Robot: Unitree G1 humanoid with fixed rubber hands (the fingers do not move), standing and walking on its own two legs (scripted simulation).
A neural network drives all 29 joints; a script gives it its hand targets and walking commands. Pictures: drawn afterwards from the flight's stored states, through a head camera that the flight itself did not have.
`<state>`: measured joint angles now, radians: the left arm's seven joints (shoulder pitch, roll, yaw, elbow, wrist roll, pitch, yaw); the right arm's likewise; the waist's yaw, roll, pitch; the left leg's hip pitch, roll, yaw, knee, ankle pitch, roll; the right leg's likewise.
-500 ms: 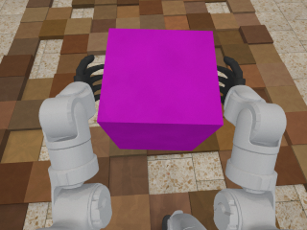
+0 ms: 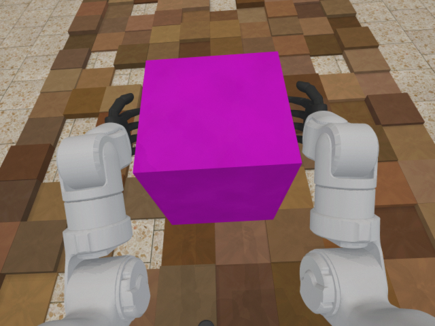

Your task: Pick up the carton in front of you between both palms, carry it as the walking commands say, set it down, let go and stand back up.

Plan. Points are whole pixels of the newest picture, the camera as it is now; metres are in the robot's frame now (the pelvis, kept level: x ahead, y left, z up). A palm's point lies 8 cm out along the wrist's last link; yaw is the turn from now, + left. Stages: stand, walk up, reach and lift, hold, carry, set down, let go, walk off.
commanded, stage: carry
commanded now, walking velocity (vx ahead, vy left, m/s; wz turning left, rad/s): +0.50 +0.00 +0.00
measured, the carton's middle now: (217, 150) +0.42 -0.01 +0.06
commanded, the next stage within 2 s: none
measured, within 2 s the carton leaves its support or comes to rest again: neither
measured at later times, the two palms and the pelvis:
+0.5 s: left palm (162, 37) +0.70 +0.09 +0.12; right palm (291, 13) +0.75 -0.20 +0.12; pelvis +0.37 -0.09 +0.03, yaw +2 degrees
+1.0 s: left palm out of the picture +1.01 +0.00 +0.14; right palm out of the picture +1.02 -0.30 +0.14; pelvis +0.64 -0.12 +0.03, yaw +1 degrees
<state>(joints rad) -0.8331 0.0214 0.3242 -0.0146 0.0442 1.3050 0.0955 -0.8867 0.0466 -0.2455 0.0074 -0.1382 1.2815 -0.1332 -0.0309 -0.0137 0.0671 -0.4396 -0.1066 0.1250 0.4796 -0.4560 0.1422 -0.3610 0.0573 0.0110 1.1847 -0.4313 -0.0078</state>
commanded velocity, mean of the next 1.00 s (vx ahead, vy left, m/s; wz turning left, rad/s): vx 0.22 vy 0.00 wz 0.00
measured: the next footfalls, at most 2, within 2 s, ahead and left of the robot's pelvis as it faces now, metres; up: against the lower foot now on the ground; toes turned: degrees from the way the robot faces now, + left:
right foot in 0.20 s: +0.31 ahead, -0.13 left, -0.01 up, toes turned -1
left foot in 0.64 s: +0.65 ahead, -0.02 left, -0.01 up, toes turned +6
